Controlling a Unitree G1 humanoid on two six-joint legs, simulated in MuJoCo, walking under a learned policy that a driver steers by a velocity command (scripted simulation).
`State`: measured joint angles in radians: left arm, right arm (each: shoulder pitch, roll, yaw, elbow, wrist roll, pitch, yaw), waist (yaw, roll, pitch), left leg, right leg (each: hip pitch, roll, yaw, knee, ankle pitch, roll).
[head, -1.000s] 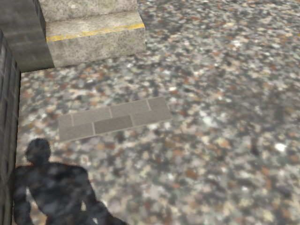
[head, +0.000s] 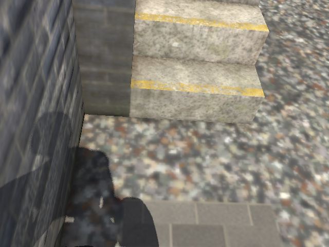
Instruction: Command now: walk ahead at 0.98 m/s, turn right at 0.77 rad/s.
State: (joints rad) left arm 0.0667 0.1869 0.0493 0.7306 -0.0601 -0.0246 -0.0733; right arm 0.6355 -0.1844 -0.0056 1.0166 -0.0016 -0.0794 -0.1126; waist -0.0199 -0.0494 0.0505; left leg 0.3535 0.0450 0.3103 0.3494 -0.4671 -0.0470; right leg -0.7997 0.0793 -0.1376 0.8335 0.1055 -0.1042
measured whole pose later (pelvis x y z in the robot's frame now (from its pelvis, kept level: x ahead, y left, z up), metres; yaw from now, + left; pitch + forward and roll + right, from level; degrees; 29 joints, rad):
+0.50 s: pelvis +0.48 +0.00 -0.02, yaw -33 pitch +1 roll +5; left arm 0.23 0.28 0.09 0.52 -0.05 0.02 -0.01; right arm 0.44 -0.30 -0.08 0.85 0.06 -0.12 -0.05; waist -0.08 -0.02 -0.06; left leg -0.35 0.10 0.09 0.83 -0.47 -0.13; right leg -0.78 0.00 0.09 1.91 -0.41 -0.05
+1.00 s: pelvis +0.77 -0.32 +0.03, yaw -33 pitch +1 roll +0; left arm 0.37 0.22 0.06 0.78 0.01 -0.06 0.04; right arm 0.15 -0.30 -0.04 0.75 0.01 -0.10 0.02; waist 0.06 0.02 0.06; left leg -0.73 0.01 0.02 0.95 -0.19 -0.03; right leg -0.10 -0.03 -0.14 0.50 -0.37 -0.02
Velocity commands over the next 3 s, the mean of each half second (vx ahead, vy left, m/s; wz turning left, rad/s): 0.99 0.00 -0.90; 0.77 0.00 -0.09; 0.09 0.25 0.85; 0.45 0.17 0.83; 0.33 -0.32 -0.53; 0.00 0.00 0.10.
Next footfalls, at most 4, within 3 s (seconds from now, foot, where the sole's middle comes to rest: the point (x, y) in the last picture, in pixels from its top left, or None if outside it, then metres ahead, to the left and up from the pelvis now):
0.04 right None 0.23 -0.05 -0.74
0.34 left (106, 212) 0.60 0.16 -0.74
0.72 right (233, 202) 0.66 -0.37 -0.74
1.08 left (229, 139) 1.01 -0.41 -0.74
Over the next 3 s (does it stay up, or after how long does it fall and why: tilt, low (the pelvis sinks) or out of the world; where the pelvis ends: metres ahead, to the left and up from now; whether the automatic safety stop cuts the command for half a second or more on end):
stays up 1.06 -0.33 0.19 its command is cut before an obstacle after 0.8 s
